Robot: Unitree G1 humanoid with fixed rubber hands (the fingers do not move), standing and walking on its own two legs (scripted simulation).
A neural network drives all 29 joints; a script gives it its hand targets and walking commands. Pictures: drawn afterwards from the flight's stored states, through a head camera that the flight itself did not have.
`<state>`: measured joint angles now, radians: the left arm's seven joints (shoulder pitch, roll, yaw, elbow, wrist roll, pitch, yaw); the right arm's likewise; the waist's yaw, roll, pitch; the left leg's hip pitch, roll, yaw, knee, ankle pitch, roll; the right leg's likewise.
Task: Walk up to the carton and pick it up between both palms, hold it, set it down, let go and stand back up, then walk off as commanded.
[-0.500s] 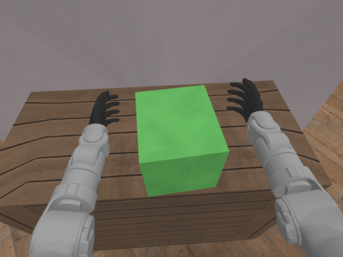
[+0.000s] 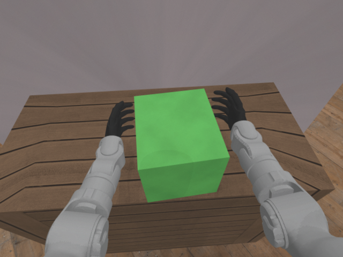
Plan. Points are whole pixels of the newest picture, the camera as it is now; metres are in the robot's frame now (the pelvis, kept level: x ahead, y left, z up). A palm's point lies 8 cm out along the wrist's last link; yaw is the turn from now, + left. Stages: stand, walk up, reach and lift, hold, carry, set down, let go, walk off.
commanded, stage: reach and lift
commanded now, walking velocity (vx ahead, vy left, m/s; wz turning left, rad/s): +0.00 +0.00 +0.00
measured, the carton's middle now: (176, 145) +0.38 +0.02 +0.02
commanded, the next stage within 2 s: none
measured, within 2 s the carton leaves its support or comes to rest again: leaves its support in 1.38 s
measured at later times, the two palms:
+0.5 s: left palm (116, 135) +0.38 +0.16 +0.07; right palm (232, 122) +0.41 -0.12 +0.09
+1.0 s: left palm (114, 139) +0.36 +0.16 +0.08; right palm (231, 123) +0.39 -0.11 +0.10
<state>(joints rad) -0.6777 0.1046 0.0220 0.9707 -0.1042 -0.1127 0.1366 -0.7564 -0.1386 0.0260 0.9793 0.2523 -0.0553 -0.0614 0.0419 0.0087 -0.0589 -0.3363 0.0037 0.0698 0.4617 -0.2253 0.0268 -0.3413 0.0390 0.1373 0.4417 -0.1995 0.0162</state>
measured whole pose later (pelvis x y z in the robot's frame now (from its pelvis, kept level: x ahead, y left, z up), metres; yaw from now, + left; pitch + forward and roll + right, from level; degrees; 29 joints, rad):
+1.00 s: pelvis -0.02 +0.00 +0.00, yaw +0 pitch +4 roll +0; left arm -0.68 -0.01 0.24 0.96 0.12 -0.06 0.20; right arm -0.76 -0.01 -0.21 0.98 -0.10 -0.07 -0.06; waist 0.04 0.01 -0.07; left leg -0.32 0.00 0.07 0.46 -0.21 0.03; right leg -0.32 0.04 0.14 0.44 -0.18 0.02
